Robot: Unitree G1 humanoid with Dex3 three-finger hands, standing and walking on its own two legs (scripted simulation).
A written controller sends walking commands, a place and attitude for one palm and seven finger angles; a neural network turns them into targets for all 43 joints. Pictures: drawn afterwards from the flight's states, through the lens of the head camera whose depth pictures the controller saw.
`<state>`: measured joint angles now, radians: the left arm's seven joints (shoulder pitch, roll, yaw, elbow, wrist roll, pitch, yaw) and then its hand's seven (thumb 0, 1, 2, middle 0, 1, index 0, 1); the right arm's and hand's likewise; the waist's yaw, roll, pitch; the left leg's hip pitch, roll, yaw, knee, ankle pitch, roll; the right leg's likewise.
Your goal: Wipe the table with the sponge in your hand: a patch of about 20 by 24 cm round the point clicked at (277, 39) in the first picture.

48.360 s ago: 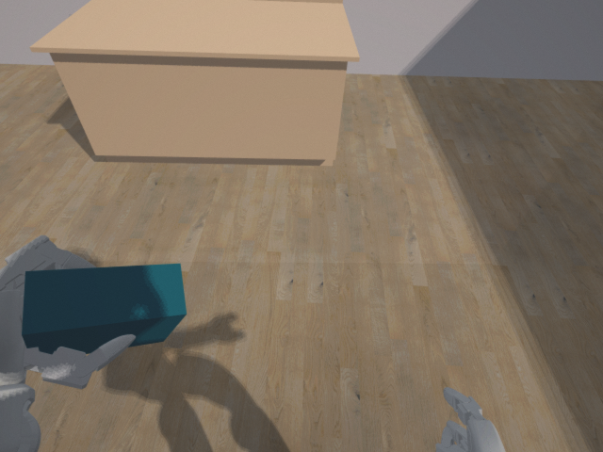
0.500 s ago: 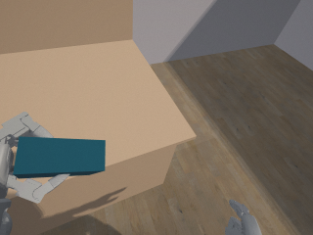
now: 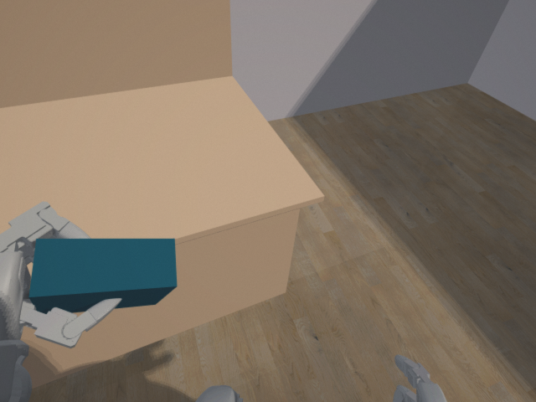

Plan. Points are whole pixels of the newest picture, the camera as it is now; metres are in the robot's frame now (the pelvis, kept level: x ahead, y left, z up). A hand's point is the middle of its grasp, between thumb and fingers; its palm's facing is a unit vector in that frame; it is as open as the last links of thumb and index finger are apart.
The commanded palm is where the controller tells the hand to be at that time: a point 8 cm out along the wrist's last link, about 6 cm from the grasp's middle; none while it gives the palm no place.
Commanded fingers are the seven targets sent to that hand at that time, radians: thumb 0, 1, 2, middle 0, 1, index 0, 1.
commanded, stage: stop stepping back and stand still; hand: left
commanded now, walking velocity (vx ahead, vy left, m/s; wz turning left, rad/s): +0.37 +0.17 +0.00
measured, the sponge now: (127, 276) +0.22 +0.19 +0.15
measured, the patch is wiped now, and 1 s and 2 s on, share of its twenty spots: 1.00 1.00 1.00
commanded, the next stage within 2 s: stand and wait in 1.08 s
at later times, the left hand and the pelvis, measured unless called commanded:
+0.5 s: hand out of the picture +0.08 +0.23 +0.16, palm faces +0.42 -0.84 -0.33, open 9.4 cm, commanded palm +0.02 +0.28 +0.19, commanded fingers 0.00 0.10 1.30 -1.20 -1.60 -1.20 -1.60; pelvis -0.12 -0.02 -0.02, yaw +5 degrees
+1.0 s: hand out of the picture +0.05 +0.19 +0.17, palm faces +0.40 -0.86 -0.33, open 9.4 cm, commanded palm +0.00 +0.24 +0.19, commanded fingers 0.00 0.10 1.30 -1.20 -1.60 -1.20 -1.60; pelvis -0.14 -0.05 +0.00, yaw +5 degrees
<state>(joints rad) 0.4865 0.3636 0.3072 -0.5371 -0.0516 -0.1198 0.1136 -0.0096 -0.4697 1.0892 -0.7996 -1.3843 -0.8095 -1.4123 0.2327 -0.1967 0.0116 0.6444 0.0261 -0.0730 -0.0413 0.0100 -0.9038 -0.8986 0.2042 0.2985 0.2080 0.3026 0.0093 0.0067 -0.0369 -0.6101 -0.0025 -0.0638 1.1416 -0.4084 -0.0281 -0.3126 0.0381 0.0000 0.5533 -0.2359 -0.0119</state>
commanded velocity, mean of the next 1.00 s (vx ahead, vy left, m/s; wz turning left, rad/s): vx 0.18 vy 0.03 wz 0.00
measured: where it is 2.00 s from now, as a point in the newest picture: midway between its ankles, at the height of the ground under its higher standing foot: outside the picture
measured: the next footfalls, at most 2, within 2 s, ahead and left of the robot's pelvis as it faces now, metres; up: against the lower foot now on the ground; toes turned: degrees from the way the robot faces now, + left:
left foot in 0.18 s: -0.08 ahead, +0.09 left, +0.00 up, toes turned +5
right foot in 0.42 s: +0.00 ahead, -0.10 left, +0.00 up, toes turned +1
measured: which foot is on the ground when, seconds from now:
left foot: up 0.00-0.16, down 0.18-1.00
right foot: down 0.00-0.20, up 0.22-0.40, down 0.42-0.62, up 0.64-0.84, down 0.86-1.00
